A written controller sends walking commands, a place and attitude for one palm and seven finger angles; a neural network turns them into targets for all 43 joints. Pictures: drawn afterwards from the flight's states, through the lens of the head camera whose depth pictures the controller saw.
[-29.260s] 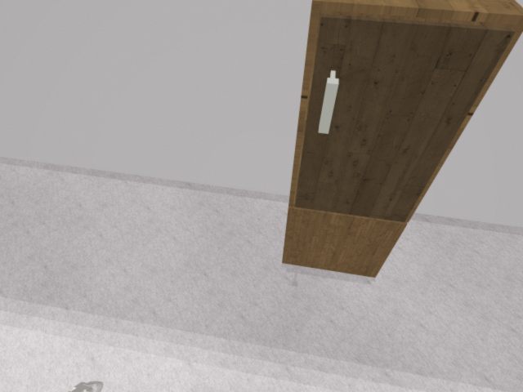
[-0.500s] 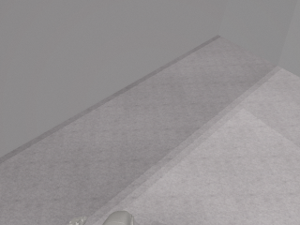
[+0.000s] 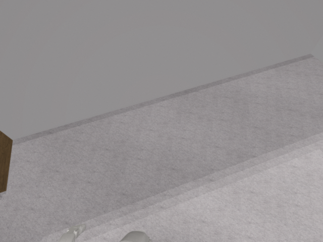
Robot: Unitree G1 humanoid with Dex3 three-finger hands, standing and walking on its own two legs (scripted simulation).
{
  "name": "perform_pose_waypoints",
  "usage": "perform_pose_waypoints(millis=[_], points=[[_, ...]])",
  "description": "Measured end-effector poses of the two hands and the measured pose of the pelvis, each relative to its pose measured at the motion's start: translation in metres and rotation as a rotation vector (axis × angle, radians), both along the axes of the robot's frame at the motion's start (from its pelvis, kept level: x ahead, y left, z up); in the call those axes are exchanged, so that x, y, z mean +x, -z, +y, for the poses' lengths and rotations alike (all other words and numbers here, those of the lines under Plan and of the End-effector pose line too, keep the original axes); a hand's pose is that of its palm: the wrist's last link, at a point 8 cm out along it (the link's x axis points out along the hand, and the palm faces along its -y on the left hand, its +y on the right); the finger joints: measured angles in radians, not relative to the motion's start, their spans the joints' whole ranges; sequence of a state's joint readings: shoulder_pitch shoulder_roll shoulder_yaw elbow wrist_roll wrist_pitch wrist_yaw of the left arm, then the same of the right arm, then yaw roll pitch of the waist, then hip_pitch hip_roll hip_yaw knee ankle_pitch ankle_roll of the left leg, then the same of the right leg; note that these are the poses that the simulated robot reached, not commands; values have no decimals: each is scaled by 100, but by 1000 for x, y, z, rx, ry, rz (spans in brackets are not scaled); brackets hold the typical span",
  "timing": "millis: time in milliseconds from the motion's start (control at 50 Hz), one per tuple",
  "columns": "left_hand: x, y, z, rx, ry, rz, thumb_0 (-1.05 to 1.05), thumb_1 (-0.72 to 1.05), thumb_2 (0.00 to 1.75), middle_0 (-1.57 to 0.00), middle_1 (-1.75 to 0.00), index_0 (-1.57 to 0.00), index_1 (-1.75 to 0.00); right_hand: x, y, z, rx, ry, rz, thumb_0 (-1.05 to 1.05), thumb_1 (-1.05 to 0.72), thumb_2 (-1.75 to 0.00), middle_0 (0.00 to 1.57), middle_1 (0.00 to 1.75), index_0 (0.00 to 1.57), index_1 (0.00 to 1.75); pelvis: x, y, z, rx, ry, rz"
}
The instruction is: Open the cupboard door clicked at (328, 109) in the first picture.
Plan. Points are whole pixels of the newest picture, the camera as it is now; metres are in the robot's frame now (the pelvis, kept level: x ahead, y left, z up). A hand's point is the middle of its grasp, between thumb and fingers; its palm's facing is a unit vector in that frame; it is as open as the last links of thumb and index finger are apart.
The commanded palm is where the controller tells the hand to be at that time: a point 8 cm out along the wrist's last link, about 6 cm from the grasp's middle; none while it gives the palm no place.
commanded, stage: turn to face it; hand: left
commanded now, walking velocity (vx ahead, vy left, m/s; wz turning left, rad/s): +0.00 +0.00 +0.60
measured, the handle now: out of the picture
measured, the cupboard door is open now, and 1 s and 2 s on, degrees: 50 50 50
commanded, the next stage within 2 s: take the last steps up to it in 1.90 s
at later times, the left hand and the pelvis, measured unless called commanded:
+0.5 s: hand out of the picture +0.01 +0.25 -0.16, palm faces +0.34 -0.90 -0.26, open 7.4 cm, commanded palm none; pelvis +0.01 +0.02 +0.01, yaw +18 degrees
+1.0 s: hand out of the picture -0.03 +0.19 -0.16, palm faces +0.61 -0.75 -0.24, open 7.3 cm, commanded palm none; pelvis +0.04 +0.00 +0.00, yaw +38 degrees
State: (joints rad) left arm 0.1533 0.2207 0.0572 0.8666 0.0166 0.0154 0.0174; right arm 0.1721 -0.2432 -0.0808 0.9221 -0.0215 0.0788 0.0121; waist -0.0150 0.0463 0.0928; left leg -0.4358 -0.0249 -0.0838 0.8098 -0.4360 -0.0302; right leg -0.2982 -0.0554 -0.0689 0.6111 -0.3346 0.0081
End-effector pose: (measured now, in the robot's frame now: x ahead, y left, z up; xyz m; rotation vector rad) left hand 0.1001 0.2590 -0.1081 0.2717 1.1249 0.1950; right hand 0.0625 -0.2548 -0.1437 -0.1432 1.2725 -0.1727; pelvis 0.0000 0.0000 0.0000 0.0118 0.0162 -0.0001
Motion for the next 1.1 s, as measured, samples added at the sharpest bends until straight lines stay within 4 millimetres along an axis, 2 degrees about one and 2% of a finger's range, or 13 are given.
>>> perform_pose_waypoints(millis=[100, 180, 260, 300, 360, 440, 560, 680, 800, 860, 920, 1020, 1100], points=[[-34, -2, -16, -32, -73, 53, 1, 90, 90, -20, -30, -20, -30, 25, -10, -7, -3, -59, 1, 1, -91, -90, 20, 30, 20, 30, 2, -10, -5, 17, -70, -10], [-60, 5, -22, -77, -139, 88, 1, 90, 90, -20, -30, -20, -30, 50, -20, 1, -13, -131, -12, 1, -91, -90, 20, 30, 20, 30, 5, -13, -3, 27, -128, -8], [-89, 19, -11, -105, -226, 115, 1, 91, 90, -20, -30, -20, -30, 83, -24, 22, -33, -227, -47, 1, -91, -90, 20, 30, 20, 30, 6, -8, 6, 20, -186, -6], [-104, 32, 0, -118, -269, 132, 1, 91, 90, -20, -30, -20, -30, 100, -22, 34, -48, -275, -89, 1, -91, -90, 20, 30, 20, 30, 7, 2, 14, -2, -212, 0], [-119, 39, 15, -108, -315, 173, 1, 91, 90, -20, -30, -20, -30, 113, -25, 49, -60, -324, -126, 1, -91, -90, 20, 30, 20, 30, 5, 6, 19, -3, -241, -1], [-118, 29, 28, -90, -359, 157, 1, 91, 90, -20, -30, -20, -30, 114, -30, 59, -63, -362, -114, 1, -91, -90, 20, 30, 20, 30, 7, -3, 18, -14, -282, 4], [-96, 9, 29, -55, -390, 68, 1, 91, 90, -20, -30, -20, -30, 112, -24, 58, -33, -403, -49, 1, -91, -90, 21, 30, 20, 30, 15, -9, 9, -22, -346, 8], [-78, 1, 9, -3, -420, -16, 1, 90, 90, -20, -30, -20, -30, 124, 0, 39, 3, -428, 7, 1, -91, -90, 21, 30, 20, 30, 30, 1, -14, -2, -423, 17], [-96, -4, -24, -34, -497, 18, 1, 90, 90, -20, -30, -20, -30, 154, -5, 37, 1, -491, 24, 1, -91, -90, 20, 30, 20, 30, 39, -9, -20, 23, -511, -3], [-110, 0, -37, -70, -545, 43, 1, 90, 90, -20, -30, -20, -30, 171, -13, 48, 1, -541, 12, 1, -91, -90, 20, 30, 20, 30, 43, -13, -19, 35, -555, -3], [-131, 6, -42, -92, -612, 61, 1, 91, 90, -20, -30, -20, -30, 191, -18, 67, -4, -610, -9, 1, -91, -90, 20, 30, 20, 30, 45, -12, -16, 37, -600, -5], [-175, 31, -38, -125, -718, 103, 1, 91, 90, -20, -30, -20, -30, 224, -18, 112, -18, -730, -106, 1, -91, -90, 20, 30, 20, 30, 43, 5, 0, 10, -666, -7], [-196, 36, -28, -116, -779, 149, 1, 91, 90, -20, -30, -20, -30, 232, -23, 133, -25, -786, -158, 1, -91, -90, 20, 30, 20, 30, 41, 7, 3, 7, -704, -14]])
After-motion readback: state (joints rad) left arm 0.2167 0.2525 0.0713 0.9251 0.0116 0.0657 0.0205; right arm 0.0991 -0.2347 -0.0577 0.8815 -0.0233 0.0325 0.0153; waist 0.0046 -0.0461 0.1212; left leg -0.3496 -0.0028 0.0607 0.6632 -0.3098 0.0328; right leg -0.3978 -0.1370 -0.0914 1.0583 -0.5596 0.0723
